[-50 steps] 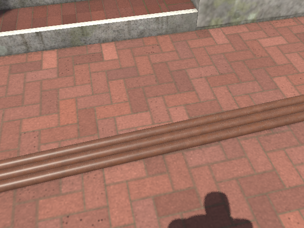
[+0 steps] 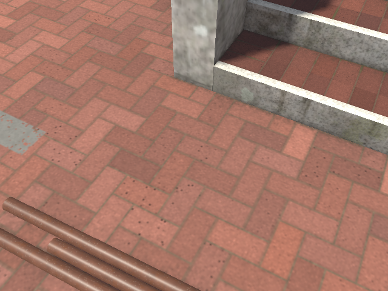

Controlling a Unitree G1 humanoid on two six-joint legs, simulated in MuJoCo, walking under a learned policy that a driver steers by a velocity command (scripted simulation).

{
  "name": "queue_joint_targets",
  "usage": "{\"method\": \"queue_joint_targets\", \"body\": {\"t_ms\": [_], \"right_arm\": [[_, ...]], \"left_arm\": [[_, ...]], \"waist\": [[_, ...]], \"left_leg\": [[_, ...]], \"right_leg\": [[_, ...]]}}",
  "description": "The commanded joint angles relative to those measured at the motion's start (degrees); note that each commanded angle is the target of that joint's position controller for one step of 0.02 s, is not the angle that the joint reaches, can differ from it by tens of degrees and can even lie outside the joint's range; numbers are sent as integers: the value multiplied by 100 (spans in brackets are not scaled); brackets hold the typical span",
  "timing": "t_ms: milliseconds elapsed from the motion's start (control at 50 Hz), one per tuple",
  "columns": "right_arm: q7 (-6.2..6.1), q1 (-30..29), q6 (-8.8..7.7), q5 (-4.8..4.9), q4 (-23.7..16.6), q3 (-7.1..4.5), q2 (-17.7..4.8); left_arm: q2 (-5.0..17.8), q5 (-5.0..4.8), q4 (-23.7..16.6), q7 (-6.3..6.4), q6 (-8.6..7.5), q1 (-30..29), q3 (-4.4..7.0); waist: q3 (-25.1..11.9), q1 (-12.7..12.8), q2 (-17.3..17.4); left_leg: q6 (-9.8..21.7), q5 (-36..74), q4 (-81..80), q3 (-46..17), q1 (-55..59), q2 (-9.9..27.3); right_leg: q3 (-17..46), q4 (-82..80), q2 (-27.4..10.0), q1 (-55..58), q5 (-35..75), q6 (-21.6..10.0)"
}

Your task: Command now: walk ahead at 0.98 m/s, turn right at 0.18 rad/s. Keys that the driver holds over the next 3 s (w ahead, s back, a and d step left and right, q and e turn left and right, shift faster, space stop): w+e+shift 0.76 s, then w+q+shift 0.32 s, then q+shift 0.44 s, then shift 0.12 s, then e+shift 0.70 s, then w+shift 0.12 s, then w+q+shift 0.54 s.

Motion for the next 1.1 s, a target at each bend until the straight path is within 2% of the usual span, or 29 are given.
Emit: {"method": "queue_joint_targets", "body": {"t_ms": [20, 60, 120, 160, 200, 220, 240, 260, 300, 360, 420, 460, 540, 580, 620, 640, 660, 680, 700, 720, 760, 800, 860, 920, 960, 1020, 1060, 1080, 1100], "right_arm": [[63, -254, -4, -174, -825, 197, 132], [90, -884, 2, -114, -1210, 295, 56], [202, -1389, -24, 54, -1397, 470, 191], [153, -1704, 18, 152, -1469, 431, -29], [25, -818, 2, 141, -1227, 283, -245], [-59, 13, -66, 52, -1040, 145, -472], [-143, 1124, -19, 44, -928, -139, -1008], [-202, 1466, -5, 94, -824, -178, -1043], [-348, 929, 16, -5, -597, -73, -485], [-297, 236, -79, 69, -316, -57, -149], [-260, -279, -208, 106, -228, -137, -303], [-288, -585, -345, 59, -171, -146, -272], [-320, -385, -365, 75, 41, -254, -782], [-320, -56, -206, 109, 116, -304, -1024], [-263, 41, 72, 105, 74, -382, -1254], [-248, 22, 186, 99, 28, -408, -1321], [-202, -306, 260, 94, -121, -388, -1266], [-133, -426, 236, -6, -287, -120, -239], [-97, 100, 74, 47, -949, 8, -99], [-113, -20, -100, 70, -1099, 52, -369], [-160, -780, -179, 58, -845, -38, -985], [-108, -626, 2, -32, -791, 47, -753], [41, -1004, 176, 22, -866, 211, -345], [97, -1707, 121, 227, -1053, 376, 61], [101, -1682, 92, 297, -978, 333, -49], [-24, -74, 148, 354, -441, 113, -533], [-133, 2345, 196, 342, 376, -130, -845], [-153, 3503, 268, 317, 729, -311, -1084], [-140, 3238, 363, 292, 1090, -207, -747]], "left_arm": [[128, -97, -51, -16, -204, 459, -54], [293, -105, -146, 27, -233, 393, -21], [510, -141, -348, 13, -219, 297, 67], [833, -181, -318, -64, -167, 743, 132], [807, -211, -237, -141, -140, 939, 78], [556, -360, -262, -175, -140, 1102, -4], [663, -458, -482, -165, -168, 924, 8], [450, -391, -716, -142, -127, 435, -7], [212, -309, -655, -29, 41, -133, -8], [112, -130, -1025, -176, 405, -566, 79], [158, -189, -1426, -482, 693, -858, 125], [331, -69, -1431, -550, 767, -737, 184], [477, -96, -1457, -589, 702, -1103, 134], [687, -106, -1403, -495, 720, -1092, 177], [865, -101, -1124, -353, 683, -154, 238], [953, -91, -854, -260, 633, 649, 295], [1059, -9, -526, -137, 592, 1429, 386], [1270, -47, -320, -162, 595, 963, 392], [1917, -145, -548, -166, 511, 818, 418], [2290, -111, -651, -120, 424, 911, 583], [1481, -97, -747, -85, 283, 365, 384], [1143, -112, -608, -16, 55, 409, 209], [889, -167, -403, 7, -141, 491, 80], [634, -256, -192, -57, -243, 653, -32], [773, -218, -61, -53, -324, 714, -40], [1011, 6, -101, 128, -263, 232, 16], [995, 101, -326, 226, -99, -681, 44], [1142, 36, -466, 210, -63, -1331, 108], [-18, 152, -751, 77, -259, -2007, -196]], "waist": [[186, -350, -437], [381, -396, -287], [350, -323, -375], [404, -55, -314], [-143, -467, -223], [-1075, -859, 329], [-2384, -1431, 896], [-2898, -1420, 1277], [-1512, -1038, 7], [-262, -181, 360], [-111, 326, 624], [-52, 669, 412], [265, 535, 152], [359, 492, 177], [52, 895, 262], [-260, 1198, 159], [-184, 1582, -439], [664, 895, -1742], [-91, -7, -1962], [-770, 220, -1983], [-44, 161, -109], [97, -157, 245], [497, -114, 185], [640, 208, 18], [446, 189, -174], [-526, -714, -871], [-1124, -2007, -901], [-1010, -2742, -289], [53, -1955, 1666]], "left_leg": [[-264, -155, -267, -221, -1803, 697], [-446, 367, -1079, -79, -1858, 881], [-583, 1358, -2778, 365, 158, 640], [-614, 854, -3311, 901, 481, 287], [-469, 467, -3690, 1023, 1596, -65], [-209, 457, -3606, 312, 3476, 392], [90, -1397, -4441, -1546, 5084, 1672], [149, -1800, -5052, -2862, 5497, 2671], [47, 95, -5487, -2147, 4539, 2683], [-180, 322, -6047, -762, 2614, 2334], [-121, 284, -6783, 181, 2117, 2100], [-258, 534, -6804, 859, 2016, 1827], [-463, 1029, -6747, 1835, 1834, 1478], [-432, 3406, -6080, 1946, 2586, 1590], [-398, 5168, -4429, 1946, 3315, 1687], [-335, 5565, -3077, 1859, 2995, 1673], [-385, 3918, -779, 1729, 1956, 1174], [-392, -1050, 1328, 1369, -359, 371], [-645, -1272, 1651, 592, -1964, 25], [-727, -1276, 1518, 232, -2659, 60], [-644, -262, 288, -103, -1975, 663], [-708, 35, -313, -84, -1326, 933], [-751, 570, -1621, 350, -1122, 1140], [-338, 2075, -3649, 1068, -398, 780], [-117, 2721, -4210, 1206, -35, 486], [74, 2218, -3682, 1214, 1036, -158], [357, 1896, -3661, 994, 2847, -217], [653, 1785, -4463, 861, 3488, -130], [531, 3878, -4304, -232, 3668, 217]], "right_leg": [[2974, -1857, -1552, 731, -434, -1230], [2678, -2207, -1498, 232, -89, -1266], [1805, -2565, -1070, -905, 940, -971], [1924, -2754, -1223, -527, 1301, -1027], [1608, -1486, -1180, -30, 3049, -756], [1056, 643, -661, -840, 3816, -349], [725, 2808, -311, -1956, 2381, 58], [565, 4002, -290, -2461, -612, 45], [448, 4417, -777, -3183, -629, -92], [605, 4140, -1270, -2741, -613, -152], [230, 3769, -1204, -2400, -180, -132], [107, 3393, -1179, -2005, 1329, -183], [-644, 1484, -946, -393, 2115, -405], [-924, 1185, -670, -266, 1455, -537], [-1019, 639, -433, 187, 874, -754], [-995, 471, -249, 1051, 480, -889], [-612, -78, -222, 1911, 68, -1154], [249, 692, -569, 2264, 1300, -1113], [2666, 280, -1032, 3438, 2537, -1841], [4621, -1367, -1922, 4042, 350, -2415], [4116, -1781, -1764, 2582, -235, -1811], [3423, -1574, -1792, 1557, 956, -1635], [1961, -2093, -1264, 955, 1967, -1295], [608, -2505, -706, 965, 3816, -651], [301, -2706, -894, 1570, 4796, -446], [-217, -1412, -1214, 2473, 7671, -179], [-382, 1345, -1314, 1835, 8240, -175], [-658, 4308, -534, 1102, 6481, -52], [-437, 6792, 661, -1413, -579, 57]]}}
Next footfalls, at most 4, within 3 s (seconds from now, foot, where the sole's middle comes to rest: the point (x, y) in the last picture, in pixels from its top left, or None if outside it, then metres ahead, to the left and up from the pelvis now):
0.18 left None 0.39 0.16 -0.71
0.66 right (257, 245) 0.65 -0.18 -0.77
1.08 left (297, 152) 1.08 -0.38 -0.77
1.58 right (351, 85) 1.36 -0.62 -0.61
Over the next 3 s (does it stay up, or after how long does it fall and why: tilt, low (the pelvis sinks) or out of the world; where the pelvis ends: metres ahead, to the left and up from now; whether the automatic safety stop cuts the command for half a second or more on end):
stays up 1.49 -0.73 0.19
